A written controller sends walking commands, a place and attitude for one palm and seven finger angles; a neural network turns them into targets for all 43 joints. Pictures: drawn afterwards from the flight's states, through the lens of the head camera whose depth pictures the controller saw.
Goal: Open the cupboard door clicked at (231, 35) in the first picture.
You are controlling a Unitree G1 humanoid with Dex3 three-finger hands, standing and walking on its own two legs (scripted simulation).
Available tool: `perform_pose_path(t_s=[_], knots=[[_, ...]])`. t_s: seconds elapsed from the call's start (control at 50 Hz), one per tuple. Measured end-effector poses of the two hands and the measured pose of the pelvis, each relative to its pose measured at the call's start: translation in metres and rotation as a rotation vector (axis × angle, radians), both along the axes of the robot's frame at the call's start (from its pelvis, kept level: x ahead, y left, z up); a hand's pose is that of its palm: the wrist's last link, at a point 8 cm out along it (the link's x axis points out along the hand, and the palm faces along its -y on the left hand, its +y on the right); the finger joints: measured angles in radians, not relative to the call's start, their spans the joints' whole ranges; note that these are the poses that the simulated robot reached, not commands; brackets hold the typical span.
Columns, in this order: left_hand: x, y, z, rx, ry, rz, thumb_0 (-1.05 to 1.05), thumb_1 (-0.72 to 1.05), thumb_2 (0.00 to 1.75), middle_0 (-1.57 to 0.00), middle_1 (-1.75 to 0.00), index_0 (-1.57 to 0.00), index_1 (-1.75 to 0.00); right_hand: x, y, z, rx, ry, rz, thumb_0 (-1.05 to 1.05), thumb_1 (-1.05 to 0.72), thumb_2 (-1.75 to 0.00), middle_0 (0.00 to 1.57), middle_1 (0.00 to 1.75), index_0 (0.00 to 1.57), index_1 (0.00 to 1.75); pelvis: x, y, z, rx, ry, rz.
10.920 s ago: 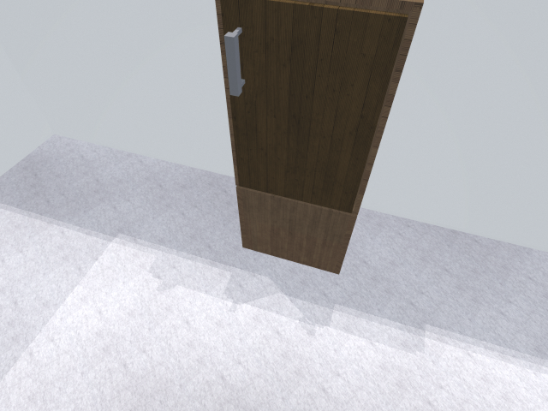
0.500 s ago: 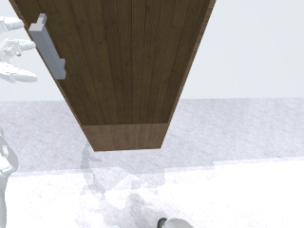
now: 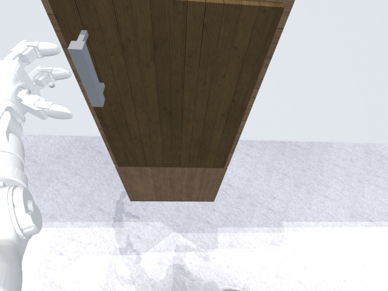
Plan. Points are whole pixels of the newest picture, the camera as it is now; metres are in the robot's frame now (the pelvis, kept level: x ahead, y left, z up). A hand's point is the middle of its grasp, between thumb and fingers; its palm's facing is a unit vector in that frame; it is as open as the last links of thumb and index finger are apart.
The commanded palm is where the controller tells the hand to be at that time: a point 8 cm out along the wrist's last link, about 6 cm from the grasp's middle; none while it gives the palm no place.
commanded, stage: move the hooked fingers beside the handle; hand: left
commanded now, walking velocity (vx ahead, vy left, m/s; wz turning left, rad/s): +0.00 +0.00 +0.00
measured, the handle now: (91, 70) +0.53 +0.20 +0.14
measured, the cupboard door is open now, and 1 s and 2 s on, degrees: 0 0 0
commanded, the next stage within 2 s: slide the fingers in behind the handle in 0.34 s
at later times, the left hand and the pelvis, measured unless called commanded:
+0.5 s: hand (46, 83) +0.48 +0.27 +0.15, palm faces -0.03 -1.00 +0.01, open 14.0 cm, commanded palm +0.46 +0.31 +0.14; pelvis -0.01 -0.01 +0.00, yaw -1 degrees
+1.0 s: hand (65, 85) +0.48 +0.23 +0.14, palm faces -0.01 -1.00 +0.01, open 14.0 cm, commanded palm +0.46 +0.27 +0.14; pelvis +0.00 +0.00 +0.00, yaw +0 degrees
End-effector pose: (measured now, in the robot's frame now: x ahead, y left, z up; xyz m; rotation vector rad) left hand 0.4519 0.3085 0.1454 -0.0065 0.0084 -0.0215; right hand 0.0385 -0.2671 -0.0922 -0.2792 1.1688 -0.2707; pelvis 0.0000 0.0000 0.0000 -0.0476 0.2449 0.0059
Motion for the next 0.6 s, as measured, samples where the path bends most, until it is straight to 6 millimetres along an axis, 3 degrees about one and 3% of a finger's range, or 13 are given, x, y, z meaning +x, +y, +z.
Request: perform_pose_path(t_s=[0.14,0.42,0.6], knots=[[-0.001,-0.004,0.003,-0.017,-0.009,0.009,-0.01,-0.50,0.30,-0.30,-1.20,-0.30,-1.20,-0.004,-0.004,0.000,-0.001,-0.014,-0.001,0.01,-0.90,-0.90,0.21,0.30,0.20,0.29,-0.005,-0.004,-0.001,0.005,-0.005,-0.007],[0.001,0.013,0.001,-0.012,-0.002,0.008,-0.01,-0.50,0.30,-0.30,-1.20,-0.30,-1.20,-0.060,-0.014,0.002,-0.042,0.131,-0.055,0.01,-0.90,-0.90,0.21,0.30,0.20,0.29,-0.014,-0.008,-0.003,0.001,0.020,-0.005],[0.010,0.003,-0.006,-0.018,0.003,-0.024,-0.01,-0.50,0.30,-0.29,-1.20,-0.30,-1.20,-0.069,-0.009,0.004,-0.041,0.155,-0.074,0.01,-0.90,-0.90,0.21,0.30,0.20,0.29,-0.010,-0.003,-0.003,-0.002,0.030,-0.012]])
